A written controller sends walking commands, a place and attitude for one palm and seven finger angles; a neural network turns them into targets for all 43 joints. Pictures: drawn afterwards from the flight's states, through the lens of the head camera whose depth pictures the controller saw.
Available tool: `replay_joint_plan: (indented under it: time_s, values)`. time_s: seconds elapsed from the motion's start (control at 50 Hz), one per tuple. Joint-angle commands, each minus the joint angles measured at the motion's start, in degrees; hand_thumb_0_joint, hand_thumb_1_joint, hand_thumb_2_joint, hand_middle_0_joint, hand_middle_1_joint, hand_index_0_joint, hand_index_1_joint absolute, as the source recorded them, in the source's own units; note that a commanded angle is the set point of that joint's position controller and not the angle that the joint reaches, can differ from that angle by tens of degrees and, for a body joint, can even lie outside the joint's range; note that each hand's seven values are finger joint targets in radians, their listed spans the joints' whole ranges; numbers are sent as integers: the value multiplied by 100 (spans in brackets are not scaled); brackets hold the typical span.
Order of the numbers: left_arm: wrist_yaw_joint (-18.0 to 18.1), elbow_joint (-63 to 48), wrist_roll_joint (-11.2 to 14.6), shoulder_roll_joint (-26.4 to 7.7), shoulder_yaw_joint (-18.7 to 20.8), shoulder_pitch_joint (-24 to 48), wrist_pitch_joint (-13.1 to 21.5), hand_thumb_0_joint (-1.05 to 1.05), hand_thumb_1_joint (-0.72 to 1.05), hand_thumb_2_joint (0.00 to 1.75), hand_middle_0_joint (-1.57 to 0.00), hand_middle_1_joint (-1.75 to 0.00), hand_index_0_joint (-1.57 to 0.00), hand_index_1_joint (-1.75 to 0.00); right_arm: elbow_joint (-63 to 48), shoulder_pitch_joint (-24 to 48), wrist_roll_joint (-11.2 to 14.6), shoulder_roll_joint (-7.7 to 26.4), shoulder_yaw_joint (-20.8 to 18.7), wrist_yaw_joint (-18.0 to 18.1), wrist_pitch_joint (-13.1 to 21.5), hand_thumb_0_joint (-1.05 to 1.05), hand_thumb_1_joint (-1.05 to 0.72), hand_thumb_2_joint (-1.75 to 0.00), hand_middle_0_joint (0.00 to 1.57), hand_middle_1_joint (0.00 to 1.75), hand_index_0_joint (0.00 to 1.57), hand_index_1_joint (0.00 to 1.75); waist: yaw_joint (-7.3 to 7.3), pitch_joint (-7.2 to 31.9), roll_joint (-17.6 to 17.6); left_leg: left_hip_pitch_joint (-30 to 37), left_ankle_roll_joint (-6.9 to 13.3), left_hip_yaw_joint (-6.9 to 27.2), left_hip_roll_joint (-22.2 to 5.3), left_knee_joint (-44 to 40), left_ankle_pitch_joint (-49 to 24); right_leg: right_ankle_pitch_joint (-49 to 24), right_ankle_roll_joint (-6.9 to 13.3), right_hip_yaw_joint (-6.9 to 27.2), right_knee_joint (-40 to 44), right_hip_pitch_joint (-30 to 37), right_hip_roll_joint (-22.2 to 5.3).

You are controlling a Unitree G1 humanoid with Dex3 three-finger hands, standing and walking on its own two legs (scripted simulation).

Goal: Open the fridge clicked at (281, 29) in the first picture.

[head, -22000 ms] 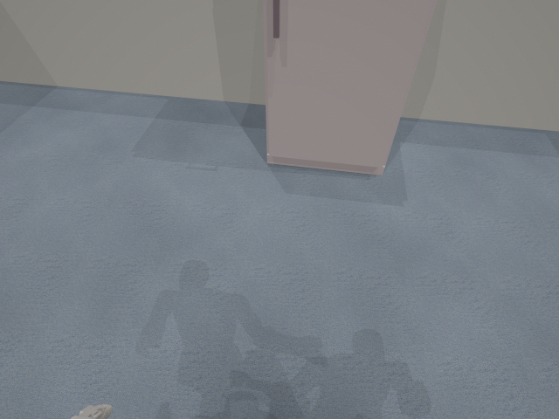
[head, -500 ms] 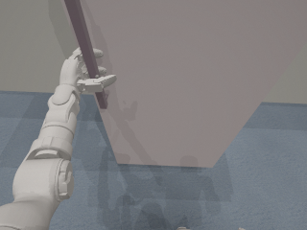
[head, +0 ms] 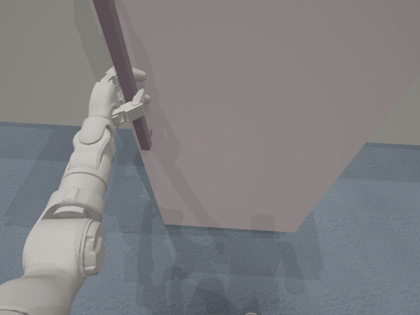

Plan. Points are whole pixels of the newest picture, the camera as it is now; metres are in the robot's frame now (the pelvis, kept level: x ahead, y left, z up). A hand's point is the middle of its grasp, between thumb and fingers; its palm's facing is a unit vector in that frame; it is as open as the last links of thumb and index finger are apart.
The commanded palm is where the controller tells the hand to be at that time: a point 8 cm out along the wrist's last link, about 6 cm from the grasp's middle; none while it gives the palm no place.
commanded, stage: grip the handle and tug to test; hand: left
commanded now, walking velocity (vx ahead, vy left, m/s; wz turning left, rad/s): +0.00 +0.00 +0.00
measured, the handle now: (132, 85) +0.53 +0.15 +0.14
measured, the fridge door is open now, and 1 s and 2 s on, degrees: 0 12 47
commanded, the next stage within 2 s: pull the door a little, standing still in 0.48 s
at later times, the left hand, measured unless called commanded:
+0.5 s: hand (137, 112) +0.45 +0.13 +0.14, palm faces -0.05 -1.00 -0.02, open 5.8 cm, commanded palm +0.40 +0.18 +0.14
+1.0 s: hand (135, 155) +0.36 +0.13 +0.13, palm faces -0.01 -0.99 -0.13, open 6.1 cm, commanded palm +0.33 +0.18 +0.14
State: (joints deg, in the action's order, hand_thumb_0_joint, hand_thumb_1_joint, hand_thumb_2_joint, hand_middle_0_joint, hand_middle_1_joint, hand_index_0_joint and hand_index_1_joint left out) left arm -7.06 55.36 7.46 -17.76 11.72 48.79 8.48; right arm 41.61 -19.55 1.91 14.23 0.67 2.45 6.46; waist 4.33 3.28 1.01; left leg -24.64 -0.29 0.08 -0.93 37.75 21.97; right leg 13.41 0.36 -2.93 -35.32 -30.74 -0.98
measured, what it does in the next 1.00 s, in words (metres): stands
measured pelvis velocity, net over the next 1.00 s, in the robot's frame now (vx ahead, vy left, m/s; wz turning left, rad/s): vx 0.00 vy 0.01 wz -0.01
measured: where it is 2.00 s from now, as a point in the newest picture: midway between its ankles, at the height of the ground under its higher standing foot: outside the picture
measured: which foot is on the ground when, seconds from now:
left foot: down 0.00-1.00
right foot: down 0.00-1.00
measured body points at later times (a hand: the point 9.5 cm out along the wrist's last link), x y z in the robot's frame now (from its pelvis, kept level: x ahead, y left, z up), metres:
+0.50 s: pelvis +0.02 +0.00 +0.01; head +0.05 +0.00 +0.46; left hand +0.45 +0.19 +0.14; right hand +0.10 -0.26 -0.11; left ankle -0.04 +0.12 -0.72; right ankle +0.04 -0.12 -0.72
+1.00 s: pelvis +0.00 +0.01 +0.01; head +0.00 +0.00 +0.46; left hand +0.35 +0.18 +0.14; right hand +0.18 -0.23 -0.08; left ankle -0.04 +0.12 -0.72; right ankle +0.04 -0.12 -0.72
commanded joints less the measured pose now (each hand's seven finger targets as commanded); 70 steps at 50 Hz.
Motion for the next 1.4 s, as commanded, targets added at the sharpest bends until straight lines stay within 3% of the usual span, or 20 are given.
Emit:
replay_joint_plan:
  time_s: [0.0,0.08,0.12,0.28,0.32,0.38,0.54,0.6,0.78,0.8,0.82,0.84,0.86,0.88,0.92,1.0,1.08,1.2,1.3,1.38]
  values:
    - [-154,-1218,17,-880,12,2996,397,0,90,90,-45,-140,-45,-140,-514,-273,-4,865,-270,95,186,0,-90,-90,20,30,20,30,181,2062,-38,274,43,24,156,-455,-1804,-1752,108,112,161,1667,156]
    - [-204,-1376,16,-1138,264,2642,423,0,90,90,-45,-140,-45,-140,-605,-244,-13,883,-287,91,156,0,-90,-90,20,30,20,30,7,2423,0,321,48,-16,174,-441,-2056,-2039,130,145,92,1979,150]
    - [-255,-1561,81,-851,64,2477,408,0,90,90,-45,-140,-45,-140,-677,-170,5,823,-267,76,159,0,-90,-90,20,30,20,30,19,2364,68,367,39,-30,169,-450,-2123,-2078,122,126,113,1980,153]
    - [-254,-2518,164,-1026,327,1183,204,0,90,90,-45,-140,-45,-140,-943,20,56,859,-344,66,75,0,-90,-90,20,30,20,30,-288,2584,-37,603,42,-104,86,-518,-2940,-2710,139,139,126,2496,165]
    - [-267,-2955,213,-690,105,878,122,0,90,90,-45,-140,-45,-140,-1008,96,76,771,-341,50,76,0,-90,-90,20,30,20,30,-288,2520,76,749,33,-146,58,-540,-3194,-2881,122,119,177,2522,165]
    - [-219,-3322,214,-715,184,324,-55,0,90,90,-45,-140,-45,-140,-1078,169,77,801,-382,52,44,0,-90,-90,20,30,20,30,-396,2479,2,875,30,-171,32,-577,-3459,-3054,125,109,212,2639,167]
    - [-109,-4228,219,-570,126,-114,-467,0,90,90,-45,-140,-45,-140,-1086,404,77,702,-352,112,-40,0,-90,-90,20,30,20,30,-361,2155,-102,1071,11,-201,18,-723,-3602,-3302,109,75,366,2783,128]
    - [18,-4178,150,-504,-31,661,-589,0,90,90,-45,-140,-45,-140,-974,501,62,675,-303,183,-94,0,-90,-90,20,30,20,30,-161,1841,40,1148,9,-143,42,-743,-3202,-2882,88,59,449,2443,116]
    - [-64,-4945,266,-158,-150,-1334,-658,0,90,90,-45,-140,-45,-140,-1404,1067,82,590,-215,161,-85,0,-90,-90,20,30,20,30,-638,1851,-141,1202,-45,-165,44,-934,-3004,-2587,136,8,457,2841,69]
    - [-70,-5142,273,-57,-267,-1388,-677,0,90,90,-45,-140,-45,-140,-1449,1147,92,557,-181,155,-91,0,-90,-90,20,30,20,30,-607,1716,-118,1176,-41,-163,41,-977,-2902,-2517,132,-5,481,2796,61]
    - [-28,-5374,229,-382,-119,-837,-682,0,90,90,-45,-140,-45,-140,-1431,1205,92,586,-160,185,-106,0,-90,-90,20,30,20,30,-527,1627,-74,1156,-24,-136,58,-1002,-2630,-2326,124,21,524,2708,58]
    - [510,-5583,-301,-933,-122,-551,-366,0,90,90,-45,-140,-45,-140,-1523,1208,26,667,-146,331,-156,0,-90,-90,20,30,20,30,-372,926,37,836,157,-82,-295,-750,-1972,-1800,122,504,775,2325,-441]
    - [737,-5284,-315,-268,-456,-1120,-337,0,90,90,-45,-140,-45,-140,-1442,1194,-14,565,-117,380,-243,0,-90,-90,20,30,20,30,-364,947,-264,923,142,-56,-271,-649,-1553,-1477,161,581,906,2153,-619]
    - [882,-5409,-377,-317,-447,-1361,-307,0,90,90,-45,-140,-45,-140,-1481,1214,-34,618,-145,427,-313,0,-90,-90,20,30,20,30,-403,1024,-512,987,142,-7,-261,-625,-1569,-1524,176,587,931,2158,-636]
    - [1012,-5770,-419,-68,-809,-1533,-273,0,90,90,-45,-140,-45,-140,-1547,1296,-68,547,-106,452,-478,0,-90,-90,20,30,20,30,-343,1292,-308,1147,125,39,-339,-583,-1791,-1667,232,733,823,2166,-803]
    - [1159,-6279,-462,-14,-901,-2039,-304,0,90,90,-45,-140,-45,-140,-1690,1498,-101,526,-93,513,-770,0,-90,-90,20,30,20,30,-348,1612,36,1370,132,226,-646,-745,-3126,-2584,91,472,277,2231,-659]
    - [1215,-6694,-509,39,-953,-2542,-334,0,90,90,-45,-140,-45,-140,-1837,1708,-121,492,-94,513,-996,0,-90,-90,20,30,20,30,-377,1603,41,1348,141,322,-787,-806,-3534,-2477,11,402,105,2107,-562]
    - [1252,-7203,-579,390,-1226,-3126,-184,0,90,90,-45,-140,-45,-140,-1861,1791,-215,377,-15,436,-985,0,-90,-90,20,30,20,30,-375,1221,346,794,284,797,-986,-1402,-2917,-961,-106,187,34,1884,-246]
    - [1274,-7669,-719,539,-1393,-3634,-107,0,90,90,-45,-140,-45,-140,-1790,1746,-301,354,-63,360,-823,0,-90,-90,20,30,20,30,-328,903,436,540,423,1211,-1163,-1518,-2658,-528,-97,250,178,1742,-178]
    - [1288,-8159,-785,425,-1317,-4106,-96,0,90,90,-45,-140,-45,-140,-1722,1648,-269,321,-151,327,-640,0,-90,-90,20,30,20,30,-299,958,-7,264,294,838,-804,-1163,-1540,-515,97,414,679,1848,-469]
